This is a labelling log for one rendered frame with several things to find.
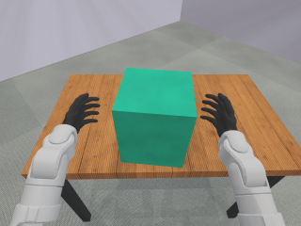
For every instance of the carton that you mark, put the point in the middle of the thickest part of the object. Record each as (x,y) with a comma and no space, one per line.
(154,116)

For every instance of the table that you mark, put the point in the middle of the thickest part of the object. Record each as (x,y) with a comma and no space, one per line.
(97,150)

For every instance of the robot left forearm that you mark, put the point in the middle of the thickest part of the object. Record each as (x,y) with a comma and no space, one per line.
(47,173)

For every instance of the robot right forearm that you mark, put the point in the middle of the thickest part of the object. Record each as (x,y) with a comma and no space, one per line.
(249,182)

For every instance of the robot right hand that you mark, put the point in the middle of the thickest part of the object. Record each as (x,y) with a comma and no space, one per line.
(224,119)

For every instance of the robot left hand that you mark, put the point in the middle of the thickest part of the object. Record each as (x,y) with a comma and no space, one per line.
(75,117)

